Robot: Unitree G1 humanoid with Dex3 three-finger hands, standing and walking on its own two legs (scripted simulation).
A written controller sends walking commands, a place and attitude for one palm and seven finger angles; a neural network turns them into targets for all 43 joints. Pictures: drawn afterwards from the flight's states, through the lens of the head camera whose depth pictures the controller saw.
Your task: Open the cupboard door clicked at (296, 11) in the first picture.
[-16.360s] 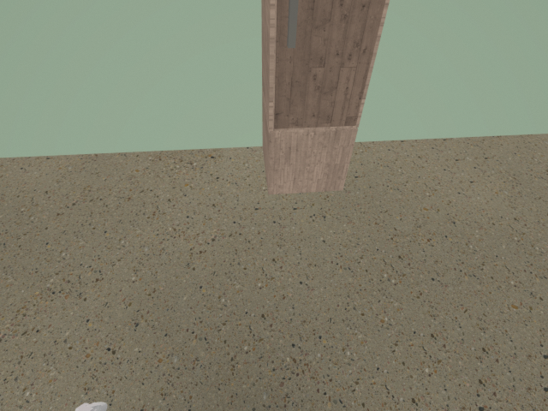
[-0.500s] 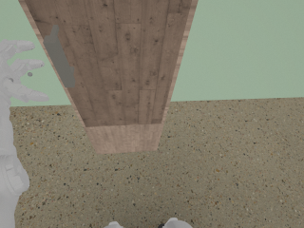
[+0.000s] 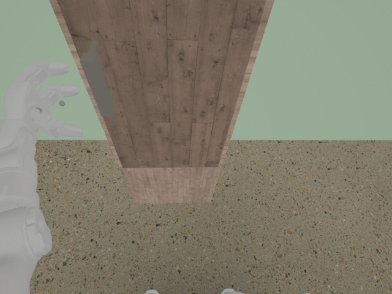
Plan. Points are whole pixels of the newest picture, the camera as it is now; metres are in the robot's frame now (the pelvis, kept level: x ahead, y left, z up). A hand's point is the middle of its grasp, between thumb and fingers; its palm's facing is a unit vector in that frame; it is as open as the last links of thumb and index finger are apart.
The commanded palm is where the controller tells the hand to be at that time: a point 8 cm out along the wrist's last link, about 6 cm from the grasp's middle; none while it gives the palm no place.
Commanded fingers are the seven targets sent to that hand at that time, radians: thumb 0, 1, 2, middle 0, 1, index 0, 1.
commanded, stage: slide the fingers in behind the handle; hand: left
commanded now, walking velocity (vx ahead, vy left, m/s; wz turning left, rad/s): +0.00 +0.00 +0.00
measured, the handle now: (101, 80) +0.52 +0.20 +0.12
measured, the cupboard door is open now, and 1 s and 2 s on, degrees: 0 0 0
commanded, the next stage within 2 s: close the thumb around the handle in 1.68 s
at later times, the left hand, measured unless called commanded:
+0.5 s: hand (83, 98) +0.47 +0.22 +0.12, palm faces +0.02 -1.00 +0.00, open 14.0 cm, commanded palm +0.44 +0.27 +0.12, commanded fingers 0.00 -0.50 0.30 -0.30 -1.20 -0.30 -1.20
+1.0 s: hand (98, 97) +0.47 +0.19 +0.12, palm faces +0.01 -1.00 +0.01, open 14.0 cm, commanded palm +0.44 +0.24 +0.12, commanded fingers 0.00 -0.50 0.30 -0.30 -1.20 -0.30 -1.20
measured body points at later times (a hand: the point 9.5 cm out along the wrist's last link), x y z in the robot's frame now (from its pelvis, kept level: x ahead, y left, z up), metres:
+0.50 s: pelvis +0.00 -0.01 +0.00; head +0.08 +0.00 +0.44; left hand +0.46 +0.28 +0.12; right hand +0.01 -0.28 -0.11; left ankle +0.00 +0.09 -0.71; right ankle +0.01 -0.12 -0.71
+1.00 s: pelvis +0.00 -0.01 +0.00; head +0.08 +0.00 +0.44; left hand +0.47 +0.25 +0.12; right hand +0.04 -0.28 -0.11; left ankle +0.00 +0.09 -0.71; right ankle +0.01 -0.12 -0.71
